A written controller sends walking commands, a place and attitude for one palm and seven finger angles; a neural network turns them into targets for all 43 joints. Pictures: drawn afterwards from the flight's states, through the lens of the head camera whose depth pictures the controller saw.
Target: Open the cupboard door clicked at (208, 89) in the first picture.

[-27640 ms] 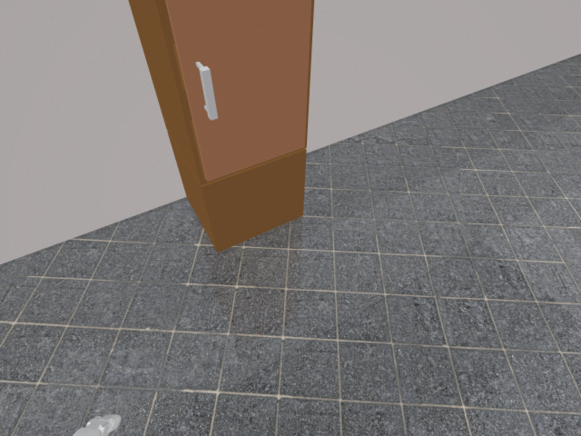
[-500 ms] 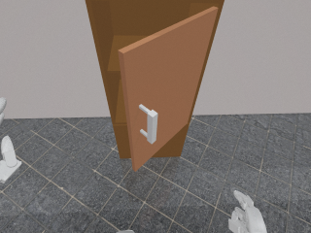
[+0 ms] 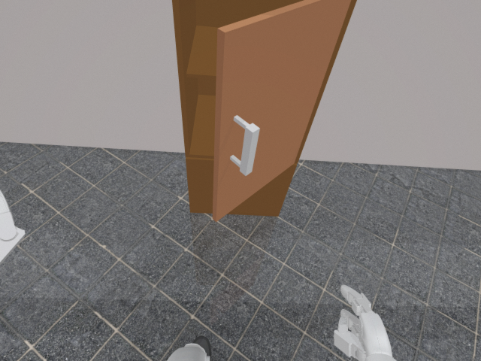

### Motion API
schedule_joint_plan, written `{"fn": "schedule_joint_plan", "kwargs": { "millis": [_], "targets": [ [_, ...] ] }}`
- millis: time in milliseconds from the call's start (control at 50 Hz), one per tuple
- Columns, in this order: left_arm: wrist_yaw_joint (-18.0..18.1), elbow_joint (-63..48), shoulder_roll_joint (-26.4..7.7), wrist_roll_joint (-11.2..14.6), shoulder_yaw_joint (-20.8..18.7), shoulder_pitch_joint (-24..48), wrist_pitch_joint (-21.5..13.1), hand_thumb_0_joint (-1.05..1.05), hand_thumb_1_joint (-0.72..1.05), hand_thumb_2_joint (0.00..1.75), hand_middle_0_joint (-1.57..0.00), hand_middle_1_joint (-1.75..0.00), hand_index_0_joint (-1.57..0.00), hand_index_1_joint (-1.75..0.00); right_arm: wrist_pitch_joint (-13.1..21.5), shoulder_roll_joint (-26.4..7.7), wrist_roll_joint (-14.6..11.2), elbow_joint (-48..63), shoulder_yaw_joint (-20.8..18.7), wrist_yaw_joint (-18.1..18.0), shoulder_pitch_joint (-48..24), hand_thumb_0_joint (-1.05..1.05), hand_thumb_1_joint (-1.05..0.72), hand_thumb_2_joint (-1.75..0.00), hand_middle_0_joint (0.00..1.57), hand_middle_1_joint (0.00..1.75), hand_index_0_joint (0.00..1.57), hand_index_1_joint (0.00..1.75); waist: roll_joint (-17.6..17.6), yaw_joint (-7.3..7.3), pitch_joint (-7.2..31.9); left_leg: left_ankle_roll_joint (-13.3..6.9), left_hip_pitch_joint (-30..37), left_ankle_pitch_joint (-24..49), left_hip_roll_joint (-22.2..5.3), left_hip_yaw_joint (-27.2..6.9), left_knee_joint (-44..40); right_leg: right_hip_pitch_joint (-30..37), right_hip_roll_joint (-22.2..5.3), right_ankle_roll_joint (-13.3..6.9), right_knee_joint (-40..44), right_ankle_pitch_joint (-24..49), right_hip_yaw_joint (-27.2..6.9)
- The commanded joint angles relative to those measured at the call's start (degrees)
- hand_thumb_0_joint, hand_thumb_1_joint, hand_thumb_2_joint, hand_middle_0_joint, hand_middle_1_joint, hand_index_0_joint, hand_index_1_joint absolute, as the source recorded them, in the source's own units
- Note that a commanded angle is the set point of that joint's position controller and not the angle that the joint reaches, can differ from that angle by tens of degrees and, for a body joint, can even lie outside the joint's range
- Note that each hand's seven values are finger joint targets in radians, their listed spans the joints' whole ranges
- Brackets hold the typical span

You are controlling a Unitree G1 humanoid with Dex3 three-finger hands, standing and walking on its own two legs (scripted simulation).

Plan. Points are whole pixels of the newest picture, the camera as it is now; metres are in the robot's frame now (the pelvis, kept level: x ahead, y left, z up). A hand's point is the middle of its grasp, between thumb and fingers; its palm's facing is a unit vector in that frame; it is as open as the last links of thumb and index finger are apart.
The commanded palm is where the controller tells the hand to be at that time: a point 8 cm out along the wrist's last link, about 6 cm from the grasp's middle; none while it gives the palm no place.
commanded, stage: stop stepping back and stand still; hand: left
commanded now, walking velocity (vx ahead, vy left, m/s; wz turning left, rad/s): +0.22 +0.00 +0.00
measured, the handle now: (242, 146) +0.56 +0.05 +0.00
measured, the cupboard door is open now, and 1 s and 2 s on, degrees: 44 44 44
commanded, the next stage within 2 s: let the arm hang, fingers relaxed in 0.80 s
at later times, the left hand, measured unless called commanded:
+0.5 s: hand (75, 327) +0.13 +0.19 +0.16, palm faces +0.34 -0.82 -0.46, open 7.4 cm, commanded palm +0.05 +0.24 +0.19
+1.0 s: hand out of the picture +0.07 +0.20 +0.03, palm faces +0.19 -0.86 -0.47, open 7.4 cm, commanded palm none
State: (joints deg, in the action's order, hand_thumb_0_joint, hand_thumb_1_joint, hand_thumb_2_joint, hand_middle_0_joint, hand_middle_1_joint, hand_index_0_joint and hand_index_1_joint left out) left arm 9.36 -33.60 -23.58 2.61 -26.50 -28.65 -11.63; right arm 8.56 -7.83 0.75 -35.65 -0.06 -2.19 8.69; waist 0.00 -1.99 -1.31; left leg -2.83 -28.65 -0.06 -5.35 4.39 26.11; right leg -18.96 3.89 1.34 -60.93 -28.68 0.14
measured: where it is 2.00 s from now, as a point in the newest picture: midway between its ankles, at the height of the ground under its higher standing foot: outside the picture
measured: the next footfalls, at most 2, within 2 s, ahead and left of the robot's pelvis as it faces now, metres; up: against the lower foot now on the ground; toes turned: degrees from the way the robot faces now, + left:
right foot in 0.14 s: -0.18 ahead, -0.10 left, +0.00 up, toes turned -4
left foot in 0.28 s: +0.05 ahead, +0.07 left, +0.00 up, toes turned +0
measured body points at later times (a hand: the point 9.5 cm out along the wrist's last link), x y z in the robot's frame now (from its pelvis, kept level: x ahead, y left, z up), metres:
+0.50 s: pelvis -0.11 -0.05 -0.01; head -0.14 -0.06 +0.44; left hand +0.10 +0.23 +0.18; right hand -0.01 -0.32 -0.10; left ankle +0.01 +0.07 -0.73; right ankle -0.11 -0.12 -0.73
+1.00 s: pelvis -0.14 -0.04 +0.00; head -0.14 -0.07 +0.45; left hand +0.05 +0.25 +0.06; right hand +0.01 -0.31 -0.11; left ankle -0.18 +0.08 -0.73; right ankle -0.10 -0.12 -0.73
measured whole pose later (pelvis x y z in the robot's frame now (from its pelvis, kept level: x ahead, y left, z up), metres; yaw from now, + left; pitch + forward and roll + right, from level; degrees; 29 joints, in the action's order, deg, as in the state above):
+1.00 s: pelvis -0.14 -0.04 +0.00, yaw -1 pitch +2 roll +2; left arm 2.7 3.1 -18.3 -2.0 -10.5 -21.2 -5.2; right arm 3.9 -17.5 1.2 -41.9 -1.8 0.4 11.3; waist -2.1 -1.2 2.2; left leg -0.5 -12.9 -18.1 0.2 3.7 29.8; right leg -22.5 -2.0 -3.4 -33.8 -13.6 7.0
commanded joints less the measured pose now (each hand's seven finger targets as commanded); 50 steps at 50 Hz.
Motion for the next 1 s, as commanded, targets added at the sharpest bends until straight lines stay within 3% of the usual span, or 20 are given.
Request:
{"fn": "schedule_joint_plan", "kwargs": {
  "millis": [0,60,100,140,220,260,300,340,440,460,480,500,540,600,640,800,860,880,920,980],
  "targets": [
    [0.9,-15.5,-9.5,1.2,-4.0,1.0,-3.7,0.0,0.9,0.9,-0.2,-0.3,-0.2,-0.3,4.2,-10.3,0.0,7.6,-2.9,-0.8,-1.9,0.0,-0.9,-0.9,0.2,0.3,0.2,0.3,-17.5,1.8,13.0,2.5,16.4,-33.0,-6.8,-9.5,-20.7,5.7,3.0,-2.0,20.8,-7.0,7.4],
    [0.6,-15.3,-12.4,1.8,-7.3,-3.4,-3.5,0.0,0.9,0.9,-0.2,-0.3,-0.2,-0.3,2.9,-9.1,-0.2,8.4,-2.2,-0.6,-1.4,0.0,-0.9,-0.9,0.2,0.3,0.2,0.3,-14.5,1.36,14.6,7.5,20.8,-21.5,-0.3,-1.7,-11.4,10.5,1.5,-5.3,44.1,-0.1,7.5],
    [0.6,-14.6,-17.3,2.1,-11.9,-5.4,-4.2,0.0,0.9,0.9,-0.2,-0.3,-0.2,-0.3,0.6,-9.0,0.0,7.7,-1.8,-0.6,-1.9,0.0,-0.9,-0.9,0.2,0.3,0.2,0.3,2.9,1.47,11.0,4.5,22.3,-11.8,3.0,-0.6,13.9,-3.9,-13.7,-9.3,51.6,11.3,-10.1],
    [1.8,-15.3,-20.5,2.4,-15.6,-3.5,-4.8,0.0,0.9,0.9,-0.2,-0.3,-0.2,-0.3,0.0,-8.8,0.2,8.3,-0.5,-0.4,-2.9,0.0,-0.9,-0.9,0.2,0.3,0.2,0.3,5.5,0.8,13.6,3.7,7.1,-15.8,3.0,-1.4,22.7,6.4,-21.3,-11.0,45.9,36.7,-12.3],
    [0.9,-3.6,-13.2,1.6,-8.8,-2.0,-2.5,0.0,0.9,0.9,-0.2,-0.3,-0.2,-0.3,0.0,-10.3,-1.6,7.4,-1.2,-1.7,-2.0,0.0,-0.9,-0.9,0.2,0.3,0.2,0.3,7.2,2.94,6.1,1.4,7.1,-10.7,5.4,1.9,11.7,12.5,-15.2,-5.6,34.3,57.9,-5.0],
    [0.2,2.4,-10.8,1.3,-4.7,2.8,-2.1,0.0,0.9,0.9,-0.2,-0.3,-0.2,-0.3,0.3,-11.7,-1.8,5.5,-1.6,-2.7,0.0,0.0,-0.9,-0.9,0.2,0.3,0.2,0.3,0.4,5.18,5.5,-1.3,21.7,-2.7,5.3,-0.2,4.7,2.5,-11.3,-1.5,23.6,50.7,-1.1],
    [-0.1,4.3,-10.5,0.9,-2.9,9.0,-2.3,0.0,0.9,0.9,-0.2,-0.3,-0.2,-0.3,0.5,-13.6,-1.6,5.2,-1.8,-2.8,1.9,0.0,-0.9,-0.9,0.2,0.3,0.2,0.3,-11.0,5.31,6.3,-10.1,26.8,1.5,-8.3,-20.6,-1.1,-9.1,-4.2,2.8,6.3,16.5,1.2],
    [0.3,2.3,-12.5,-0.3,-3.1,9.3,-2.5,0.0,0.9,0.9,-0.2,-0.3,-0.2,-0.3,1.6,-12.3,-0.4,5.5,-1.9,-2.6,-0.3,0.0,-0.9,-0.9,0.2,0.3,0.2,0.3,-9.7,3.48,2.7,-13.4,17.0,-19.4,-14.5,-33.5,-11.8,-11.5,-4.6,-0.4,-2.5,-5.2,-3.6],
    [0.8,-5.0,-14.2,-0.6,-6.8,-2.1,-2.1,0.0,0.9,0.9,-0.2,-0.3,-0.2,-0.3,1.3,-12.3,-1.1,8.5,-2.9,-2.5,-3.5,0.0,-0.9,-0.9,0.2,0.3,0.2,0.3,-10.9,-0.03,2.6,-1.2,-16.9,-42.7,-2.1,-6.7,-11.1,25.0,-2.4,-3.0,20.4,1.5,7.3],
    [0.7,-6.9,-13.5,-1.1,-6.5,-4.3,-2.4,0.0,0.9,0.9,-0.2,-0.3,-0.2,-0.3,0.8,-11.2,-1.3,9.4,-3.0,-2.4,-4.0,0.0,-0.9,-0.9,0.2,0.3,0.2,0.3,-5.6,-0.22,2.0,0.3,-19.1,-40.8,1.9,-1.9,2.0,23.1,-6.0,-4.4,27.2,-1.8,2.1],
    [0.7,-9.2,-15.3,-1.3,-7.8,-3.9,-2.6,0.0,0.9,0.9,-0.2,-0.3,-0.2,-0.3,0.1,-9.9,-1.5,9.8,-3.2,-2.0,-4.1,0.0,-0.9,-0.9,0.2,0.3,0.2,0.3,9.7,-0.15,0.2,2.2,-12.8,-33.3,7.3,2.7,27.3,6.1,-17.8,-8.1,44.8,-17.3,-18.0],
    [0.7,-11.7,-16.1,-1.2,-8.0,-0.6,-3.4,0.0,0.9,0.9,-0.2,-0.3,-0.2,-0.3,0.2,-11.4,-0.5,9.1,-3.5,-2.0,-4.8,0.0,-0.9,-0.9,0.2,0.3,0.2,0.3,12.1,0.49,-1.7,3.4,-12.9,-28.2,8.1,-3.9,45.1,-6.2,-28.9,-11.9,57.3,-27.2,-39.0],
    [0.0,-12.5,-17.0,-2.1,-9.9,6.4,-5.0,0.0,0.9,0.9,-0.2,-0.3,-0.2,-0.3,0.5,-11.3,0.4,6.3,-3.6,-1.4,-3.1,0.0,-0.9,-0.9,0.2,0.3,0.2,0.3,5.6,3.51,-2.8,4.1,-10.0,-19.7,5.0,-7.7,53.8,-16.2,-27.1,-10.9,58.1,-30.6,-36.0],
    [-0.7,0.8,-13.7,-1.7,-8.9,0.9,-6.4,0.0,0.9,0.9,-0.2,-0.3,-0.2,-0.3,-0.1,-10.0,0.2,4.8,-3.1,-2.3,1.0,0.0,-0.9,-0.9,0.2,0.3,0.2,0.3,-1.4,4.1,0.9,4.0,-8.7,-9.9,2.7,-4.9,45.3,-5.7,-18.1,-7.4,51.1,-10.0,-16.6],
    [-1.1,6.6,-10.3,-1.4,-5.1,4.0,-6.9,0.0,0.9,0.9,-0.2,-0.3,-0.2,-0.3,0.4,-10.6,-0.7,4.4,-3.7,-2.7,0.9,0.0,-0.9,-0.9,0.2,0.3,0.2,0.3,1.0,3.78,1.2,3.5,-7.7,-11.3,3.2,-3.3,37.6,0.0,-17.6,-4.1,50.7,-4.0,-13.2],
    [1.3,4.3,-8.3,-1.9,-1.9,1.0,-5.0,0.0,0.9,0.9,-0.2,-0.3,-0.2,-0.3,1.8,-11.0,-0.5,6.6,-3.4,-2.7,0.6,0.0,-0.9,-0.9,0.2,0.3,0.2,0.3,16.2,1.16,6.6,0.3,6.9,-21.7,6.3,3.3,4.9,14.0,-17.5,-2.6,50.3,4.2,-11.8],
    [2.2,-2.8,-10.2,-2.1,-3.3,2.6,-4.8,0.0,0.9,0.9,-0.2,-0.3,-0.2,-0.3,1.8,-10.9,-0.2,7.6,-3.3,-2.6,0.8,0.0,-0.9,-0.9,0.2,0.3,0.2,0.3,8.9,1.73,8.5,-0.5,14.9,-18.9,6.2,2.1,-4.4,13.8,-15.6,-3.0,46.1,9.2,-10.5],
    [-6.9,42.0,2.1,-6.6,19.0,4.0,6.5,0.0,0.9,0.9,-0.2,-0.3,-0.2,-0.3,0.0,-17.6,0.0,-7.3,-4.0,4.3,4.5,0.0,-0.9,-0.9,0.2,0.3,0.2,0.3,1.7,4.79,1.3,-0.4,9.9,-5.9,2.3,-4.7,1.7,5.4,-16.6,-4.5,31.6,33.6,-4.1],
    [-8.9,42.7,6.7,-4.3,20.1,-1.5,10.6,0.0,0.9,0.9,-0.2,-0.3,-0.2,-0.3,-4.3,-15.1,0.0,-2.8,-2.9,3.6,6.3,0.0,-0.9,-0.9,0.2,0.3,0.2,0.3,-8.3,2.34,5.8,-1.9,18.9,16.0,-4.3,-9.8,-0.1,-0.9,-9.0,-2.7,25.9,22.7,-0.2],
    [-9.1,47.8,5.4,-5.0,22.0,5.4,10.6,0.0,0.9,0.9,-0.2,-0.3,-0.2,-0.3,-5.3,-15.5,1.2,-1.8,-2.3,2.8,1.9,0.0,-0.9,-0.9,0.2,0.3,0.2,0.3,1.5,0.46,6.5,-2.4,10.5,8.5,-4.4,-8.5,2.4,4.7,-8.1,-3.5,27.5,20.7,-0.2]
  ]
}}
